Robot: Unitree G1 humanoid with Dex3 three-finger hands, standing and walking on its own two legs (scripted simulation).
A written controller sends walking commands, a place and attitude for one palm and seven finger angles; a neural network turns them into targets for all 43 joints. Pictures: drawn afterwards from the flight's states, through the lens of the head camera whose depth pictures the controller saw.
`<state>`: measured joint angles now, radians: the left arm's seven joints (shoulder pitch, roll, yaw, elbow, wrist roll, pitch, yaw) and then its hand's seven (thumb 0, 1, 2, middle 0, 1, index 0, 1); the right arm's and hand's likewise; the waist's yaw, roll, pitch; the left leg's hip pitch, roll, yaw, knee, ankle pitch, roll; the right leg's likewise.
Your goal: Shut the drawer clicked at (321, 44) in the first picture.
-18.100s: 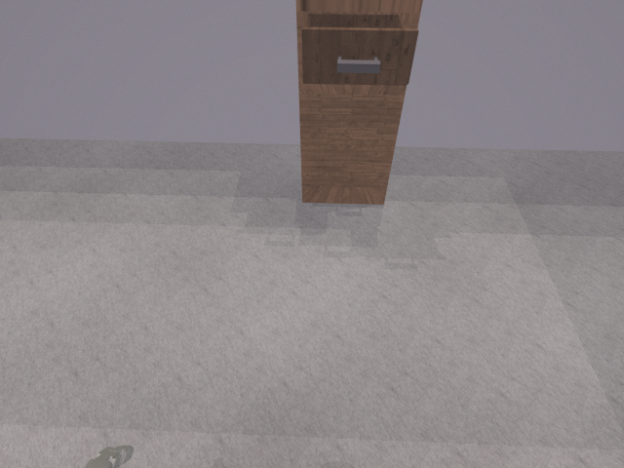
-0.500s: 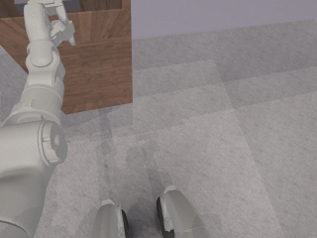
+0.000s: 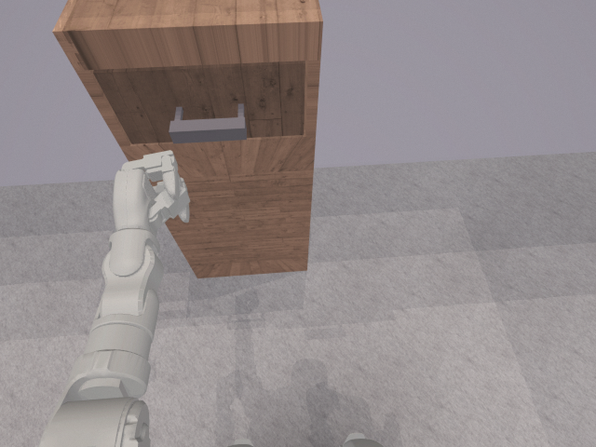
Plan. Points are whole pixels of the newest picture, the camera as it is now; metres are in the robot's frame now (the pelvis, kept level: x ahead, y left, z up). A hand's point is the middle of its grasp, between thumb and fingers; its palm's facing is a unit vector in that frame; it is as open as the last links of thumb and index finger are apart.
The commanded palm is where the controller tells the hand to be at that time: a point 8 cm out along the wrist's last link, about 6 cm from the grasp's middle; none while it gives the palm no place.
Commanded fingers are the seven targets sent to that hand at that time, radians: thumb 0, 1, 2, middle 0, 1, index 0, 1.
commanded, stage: draw the hand back to the body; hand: left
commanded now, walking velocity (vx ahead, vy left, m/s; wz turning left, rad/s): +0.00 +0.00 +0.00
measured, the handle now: (209, 120) +0.63 +0.15 +0.02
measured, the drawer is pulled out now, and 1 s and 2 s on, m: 0.00 0.00 0.00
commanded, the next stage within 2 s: step back with the hand held close in 1.04 s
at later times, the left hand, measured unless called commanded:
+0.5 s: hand (67, 301) +0.26 +0.21 +0.15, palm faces +0.23 -0.93 -0.27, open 3.3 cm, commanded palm +0.21 +0.25 +0.16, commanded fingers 0.00 0.90 0.90 -1.40 -1.60 -1.40 -1.60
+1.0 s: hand out of the picture +0.14 +0.25 +0.21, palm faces +0.46 -0.78 -0.42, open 3.3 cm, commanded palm +0.10 +0.29 +0.22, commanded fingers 0.00 0.90 0.90 -1.40 -1.60 -1.40 -1.60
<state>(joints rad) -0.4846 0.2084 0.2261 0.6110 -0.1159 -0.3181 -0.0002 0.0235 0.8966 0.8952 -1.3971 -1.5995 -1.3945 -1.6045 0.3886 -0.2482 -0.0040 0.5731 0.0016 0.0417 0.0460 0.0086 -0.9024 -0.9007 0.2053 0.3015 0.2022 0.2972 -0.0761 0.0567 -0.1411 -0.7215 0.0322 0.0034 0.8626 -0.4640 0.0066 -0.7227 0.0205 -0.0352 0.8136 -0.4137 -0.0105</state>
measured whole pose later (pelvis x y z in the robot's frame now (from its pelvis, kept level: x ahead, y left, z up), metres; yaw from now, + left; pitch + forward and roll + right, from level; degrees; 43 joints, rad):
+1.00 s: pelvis -0.02 +0.00 +0.05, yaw +2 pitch -5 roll -1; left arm 0.52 0.31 0.30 -0.44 -0.04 -0.12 0.09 0.02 0.89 0.89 -1.40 -1.60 -1.40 -1.60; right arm 0.19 -0.24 0.03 0.63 -0.01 -0.10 -0.09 0.02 -0.90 -0.90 0.21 0.30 0.20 0.30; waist 0.08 0.09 0.02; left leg -0.06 0.00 -0.01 0.39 -0.24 0.01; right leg -0.05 0.00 -0.05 0.35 -0.21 0.00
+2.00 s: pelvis -0.12 +0.02 +0.03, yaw +6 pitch +0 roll -2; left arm 0.58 0.41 0.38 -0.57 0.01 -0.25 0.14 0.02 0.88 0.89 -1.40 -1.60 -1.40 -1.60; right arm 0.24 -0.23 0.01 0.54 0.00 -0.06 -0.10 0.02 -0.90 -0.90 0.21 0.30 0.21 0.30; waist -0.02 0.01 0.04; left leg -0.40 -0.03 -0.05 0.57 -0.17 0.04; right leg -0.36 0.02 -0.02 0.56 -0.19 0.02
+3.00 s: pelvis -0.26 +0.02 +0.02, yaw -1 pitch +1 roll -1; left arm 0.65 0.42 0.41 -0.59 -0.03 -0.23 0.14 0.02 0.88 0.89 -1.41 -1.60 -1.41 -1.60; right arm 0.38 -0.25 -0.01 0.68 0.00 -0.10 -0.10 0.02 -0.90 -0.90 0.21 0.30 0.20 0.30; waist -0.01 -0.06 -0.12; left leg -0.45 0.01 0.04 0.71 -0.27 0.01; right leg -0.03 -0.03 0.00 0.55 -0.52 0.02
